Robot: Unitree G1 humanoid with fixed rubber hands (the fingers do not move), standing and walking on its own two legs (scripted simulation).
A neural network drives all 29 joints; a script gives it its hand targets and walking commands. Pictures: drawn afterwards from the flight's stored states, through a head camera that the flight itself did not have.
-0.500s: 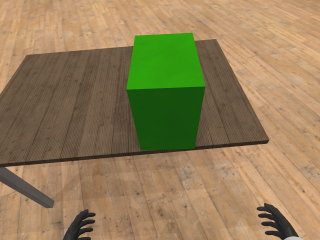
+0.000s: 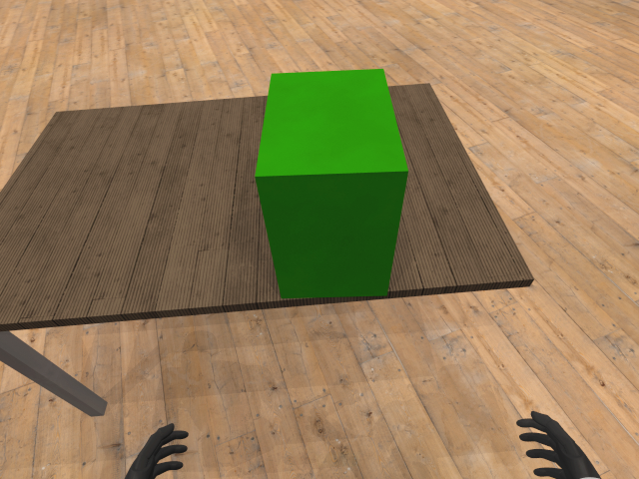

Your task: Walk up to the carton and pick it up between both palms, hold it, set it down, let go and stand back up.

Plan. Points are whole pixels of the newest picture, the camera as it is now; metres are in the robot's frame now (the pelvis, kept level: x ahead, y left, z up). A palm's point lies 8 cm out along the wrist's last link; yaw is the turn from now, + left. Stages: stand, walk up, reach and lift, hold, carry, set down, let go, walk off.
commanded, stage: stand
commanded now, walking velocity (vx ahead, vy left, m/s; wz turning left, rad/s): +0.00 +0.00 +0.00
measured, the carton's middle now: (330, 187) +0.58 +0.00 +0.01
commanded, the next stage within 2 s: none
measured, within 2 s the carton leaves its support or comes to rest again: neither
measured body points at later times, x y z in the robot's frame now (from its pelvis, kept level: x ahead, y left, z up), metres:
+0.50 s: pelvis -0.01 +0.00 +0.00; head +0.00 -0.01 +0.45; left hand +0.14 +0.27 -0.09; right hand +0.14 -0.29 -0.09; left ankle +0.02 +0.12 -0.72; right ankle +0.02 -0.13 -0.72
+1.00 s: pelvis -0.02 +0.00 +0.00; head -0.02 -0.01 +0.45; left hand +0.12 +0.27 -0.10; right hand +0.13 -0.29 -0.09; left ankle +0.02 +0.12 -0.72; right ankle +0.02 -0.13 -0.72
